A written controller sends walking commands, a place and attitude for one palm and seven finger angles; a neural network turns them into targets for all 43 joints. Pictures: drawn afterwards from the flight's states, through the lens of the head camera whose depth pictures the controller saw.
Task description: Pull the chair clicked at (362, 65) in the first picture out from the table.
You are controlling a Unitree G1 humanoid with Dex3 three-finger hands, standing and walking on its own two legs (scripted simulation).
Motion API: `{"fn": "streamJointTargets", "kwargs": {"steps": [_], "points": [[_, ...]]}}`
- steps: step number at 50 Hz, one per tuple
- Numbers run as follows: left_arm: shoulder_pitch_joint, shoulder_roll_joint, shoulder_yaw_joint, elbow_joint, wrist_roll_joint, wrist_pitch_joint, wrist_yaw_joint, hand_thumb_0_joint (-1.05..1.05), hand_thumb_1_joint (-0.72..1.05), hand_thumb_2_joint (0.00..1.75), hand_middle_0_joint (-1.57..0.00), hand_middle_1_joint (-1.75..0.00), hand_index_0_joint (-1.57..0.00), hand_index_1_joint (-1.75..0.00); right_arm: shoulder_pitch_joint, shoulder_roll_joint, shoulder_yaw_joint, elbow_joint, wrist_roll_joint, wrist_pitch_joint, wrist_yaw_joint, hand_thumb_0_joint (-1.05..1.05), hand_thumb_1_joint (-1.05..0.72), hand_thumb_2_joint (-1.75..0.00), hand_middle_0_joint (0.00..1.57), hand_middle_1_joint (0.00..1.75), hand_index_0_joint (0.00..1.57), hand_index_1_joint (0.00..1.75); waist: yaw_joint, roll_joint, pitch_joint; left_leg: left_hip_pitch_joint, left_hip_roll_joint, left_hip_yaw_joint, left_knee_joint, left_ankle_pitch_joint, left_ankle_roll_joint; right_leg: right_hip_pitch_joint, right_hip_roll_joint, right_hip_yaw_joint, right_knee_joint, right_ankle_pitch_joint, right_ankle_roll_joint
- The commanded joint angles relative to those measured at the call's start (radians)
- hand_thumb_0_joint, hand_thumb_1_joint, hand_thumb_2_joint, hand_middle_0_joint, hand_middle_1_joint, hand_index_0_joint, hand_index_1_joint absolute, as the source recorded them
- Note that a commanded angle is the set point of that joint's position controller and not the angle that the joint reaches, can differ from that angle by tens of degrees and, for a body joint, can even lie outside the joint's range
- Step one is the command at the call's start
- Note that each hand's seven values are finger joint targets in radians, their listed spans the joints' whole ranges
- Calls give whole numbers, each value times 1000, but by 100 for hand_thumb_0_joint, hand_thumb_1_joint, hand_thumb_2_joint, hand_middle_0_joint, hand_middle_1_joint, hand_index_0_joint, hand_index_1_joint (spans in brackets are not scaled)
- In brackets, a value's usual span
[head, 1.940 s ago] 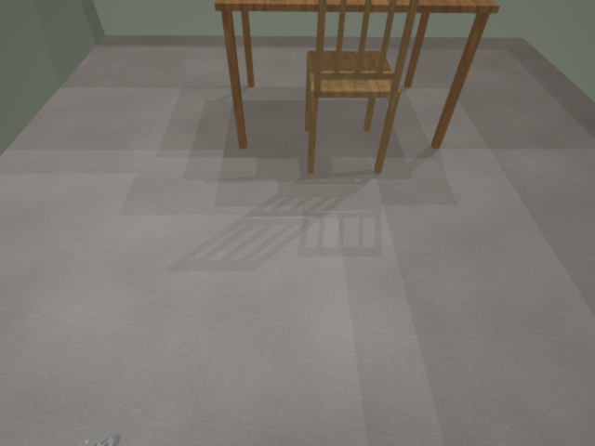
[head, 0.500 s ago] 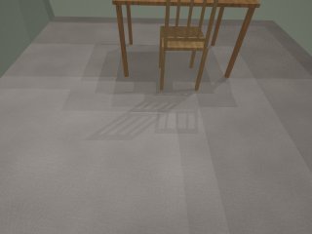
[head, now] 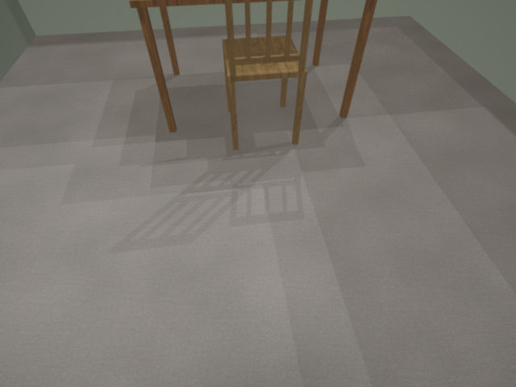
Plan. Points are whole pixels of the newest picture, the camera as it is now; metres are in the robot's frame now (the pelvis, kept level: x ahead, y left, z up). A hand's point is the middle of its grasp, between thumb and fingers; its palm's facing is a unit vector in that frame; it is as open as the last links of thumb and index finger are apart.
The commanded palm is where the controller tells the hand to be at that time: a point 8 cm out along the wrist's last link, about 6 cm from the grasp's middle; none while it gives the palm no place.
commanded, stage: walk to a spot facing it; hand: left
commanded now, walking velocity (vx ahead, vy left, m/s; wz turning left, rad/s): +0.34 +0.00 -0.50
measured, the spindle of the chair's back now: (268, 18) +1.50 +0.09 -0.04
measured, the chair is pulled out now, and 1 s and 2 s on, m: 0.00 0.00 0.00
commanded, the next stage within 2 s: turn to face it in 1.80 s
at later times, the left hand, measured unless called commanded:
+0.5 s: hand (146, 308) +0.28 +0.26 -0.16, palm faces -0.20 -0.96 -0.20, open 7.4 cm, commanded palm none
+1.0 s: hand (255, 204) +0.56 +0.06 -0.15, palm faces -0.45 -0.88 -0.17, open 7.2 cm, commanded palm none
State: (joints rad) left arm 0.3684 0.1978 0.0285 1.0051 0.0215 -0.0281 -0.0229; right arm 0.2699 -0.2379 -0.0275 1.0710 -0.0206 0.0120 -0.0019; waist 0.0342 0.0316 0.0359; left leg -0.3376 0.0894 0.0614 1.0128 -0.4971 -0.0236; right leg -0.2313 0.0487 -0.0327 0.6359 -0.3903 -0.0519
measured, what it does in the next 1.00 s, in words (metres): walks ahead, turning right: left foot, then right foot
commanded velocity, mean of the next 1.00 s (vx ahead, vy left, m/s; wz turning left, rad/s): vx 0.36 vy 0.00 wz -0.34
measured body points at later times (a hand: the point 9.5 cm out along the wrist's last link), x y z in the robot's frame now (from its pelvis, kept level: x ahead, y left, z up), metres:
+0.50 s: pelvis +0.19 +0.06 +0.02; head +0.22 +0.09 +0.46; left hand +0.29 +0.31 -0.14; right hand +0.20 -0.18 -0.11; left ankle +0.23 +0.15 -0.72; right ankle +0.12 -0.05 -0.62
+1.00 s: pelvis +0.38 -0.04 +0.01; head +0.41 -0.05 +0.46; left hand +0.58 +0.11 -0.13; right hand +0.23 -0.20 -0.15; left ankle +0.39 +0.12 -0.63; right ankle +0.36 -0.13 -0.72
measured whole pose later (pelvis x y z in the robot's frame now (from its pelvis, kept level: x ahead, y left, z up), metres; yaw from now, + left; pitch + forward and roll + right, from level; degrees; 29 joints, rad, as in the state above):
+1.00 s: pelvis +0.38 -0.04 +0.01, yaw -27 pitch -1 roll -1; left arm 0.14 0.16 0.06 0.98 0.00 -0.06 0.00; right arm 0.37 -0.14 -0.04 1.10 -0.03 -0.01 -0.01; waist -0.07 0.01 0.08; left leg -0.43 0.16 0.08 1.20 -0.39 -0.03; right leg -0.27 0.00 -0.13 0.53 -0.25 -0.05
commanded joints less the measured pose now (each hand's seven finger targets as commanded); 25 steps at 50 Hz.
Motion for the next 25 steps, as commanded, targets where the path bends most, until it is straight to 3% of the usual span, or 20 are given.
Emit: {"fn": "streamJointTargets", "kwargs": {"steps": [1, 2, 4, 8, 9, 11, 12, 13, 14, 15, 16, 17, 18, 19, 20, 22, 24, 25], "points": [[138, 181, 46, -17, 4, -24, 33, 0, 90, 90, -20, -30, -20, -30, -224, -79, -26, -182, -2, -65, 5, 0, -90, -90, 20, 30, 20, 30, 28, -90, 48, -412, 40, -39, 132, 101, -23, 202, -329, 467, -364, 333, -188], [116, 174, 44, -19, 5, -29, 34, 0, 90, 90, -20, -30, -20, -30, -207, -66, -28, -178, 0, -57, 8, 0, -90, -90, 20, 30, 20, 30, 9, -100, 46, -381, 37, -30, 103, 134, -31, 162, -315, 429, -379, 340, -180], [108, 167, 45, -17, 6, -35, 35, 0, 90, 90, -20, -30, -20, -30, -194, -44, -31, -180, 4, -49, 16, 0, -90, -90, 20, 30, 20, 30, -5, -116, 40, -336, 26, -14, 35, 201, -35, 119, -277, 371, -397, 341, -163], [96, 168, 50, -4, 9, -37, 39, 0, 90, 90, -20, -30, -20, -30, -234, -24, -34, -215, 9, -56, 29, 0, -90, -90, 20, 30, 20, 30, -2, -154, 37, -276, 9, 5, -150, 272, -30, 121, -239, 312, -389, 360, -127], [91, 172, 52, -5, 7, -35, 38, 0, 90, 90, -20, -30, -20, -30, -240, -20, -31, -222, 10, -60, 30, 0, -90, -90, 20, 30, 20, 30, -1, -163, 37, -233, -5, 20, -208, 285, -25, 108, -224, 288, -382, 375, -113], [76, 174, 58, -8, 8, -31, 39, 0, 90, 90, -20, -30, -20, -30, -234, -23, -33, -227, 14, -68, 28, 0, -90, -90, 20, 30, 20, 30, -4, -185, 43, -98, -24, 21, -298, 275, -10, 50, -228, 303, -360, 384, -102], [58, 179, 63, -10, 6, -30, 39, 0, 90, 90, -20, -30, -20, -30, -191, -32, -36, -215, 14, -74, 23, 0, -90, -90, 20, 30, 20, 30, -28, -169, 23, -16, -38, 29, -363, 285, -5, 45, -218, 296, -319, 413, -93], [32, 181, 67, -12, 4, -29, 37, 0, 90, 90, -20, -30, -20, -30, -94, -53, -44, -189, 11, -78, 13, 0, -90, -90, 20, 30, 20, 30, -74, -152, -12, 133, -54, 42, -442, 317, 0, 4, -186, 264, -226, 443, -73], [24, 159, 69, -21, 0, -28, 33, 0, 90, 90, -20, -30, -20, -30, 52, -100, -54, -142, 8, -83, -4, 0, -90, -90, 20, 30, 20, 30, -129, -80, -76, 337, -31, 19, -492, 309, 13, -66, -136, 237, -40, 473, -51], [67, 102, 67, -31, -13, -22, 22, 0, 90, 90, -20, -30, -20, -30, 194, -211, -83, -108, -11, -88, -16, 0, -90, -90, 20, 30, 20, 30, -169, 151, -201, 558, 208, -270, -546, 215, 78, -232, -30, 135, 260, 199, -10], [73, 61, 59, -60, -14, -27, 12, 0, 90, 90, -20, -30, -20, -30, 264, -268, -86, -99, -12, -83, -16, 0, -90, -90, 20, 30, 20, 30, -160, 319, -228, 563, 422, -584, -725, 126, 167, -378, 37, 56, 559, -197, 21], [26, 83, 59, -64, -4, -24, 16, 0, 90, 90, -20, -30, -20, -30, 176, -225, -73, -109, -5, -76, -16, 0, -90, -90, 20, 30, 20, 30, -139, 212, -179, 420, 443, -600, -801, -86, 184, -410, -27, 107, 687, -162, 10], [-27, 74, 53, -74, -1, -19, 9, 0, 90, 90, -20, -30, -20, -30, 80, -173, -65, -140, -3, -77, -16, 0, -90, -90, 20, 30, 20, 30, -104, 141, -65, 287, 416, -530, -820, -152, 192, -453, -85, 80, 740, -84, 12], [-66, 72, 60, -73, 9, -11, -2, 0, 90, 90, -20, -30, -20, -30, 33, -106, -48, -142, -6, -82, -15, 0, -90, -90, 20, 30, 20, 30, -81, 103, 23, 170, 355, -420, -836, -115, 164, -448, -122, 77, 725, -2, 17], [-45, 59, 60, -65, 15, 0, -11, 0, 90, 90, -20, -30, -20, -30, 4, -69, -37, -138, -8, -88, -16, 0, -90, -90, 20, 30, 20, 30, -45, 113, 42, 110, 309, -299, -832, -27, 134, -409, -139, 67, 690, 46, 23], [-23, 38, 59, -58, 16, 24, -16, 0, 90, 90, -20, -30, -20, -30, 1, -44, -32, -126, -5, -101, -20, 0, -90, -90, 20, 30, 20, 30, -16, 100, 21, 66, 254, -124, -824, 143, 120, -356, -151, 49, 634, 112, 38], [-33, 35, 60, -66, 15, 36, -19, 0, 90, 90, -20, -30, -20, -30, 14, -45, -34, -114, -2, -109, -22, 0, -90, -90, 20, 30, 20, 30, -5, 95, 8, 90, 255, -70, -836, 210, 135, -377, -164, 48, 597, 162, 52], [-64, 32, 62, -78, 18, 39, -20, 0, 90, 90, -20, -30, -20, -30, 32, -41, -39, -107, -3, -110, -22, 0, -90, -90, 20, 30, 20, 30, -12, 69, 14, 114, 257, -56, -842, 228, 146, -399, -172, 44, 556, 177, 58]]}}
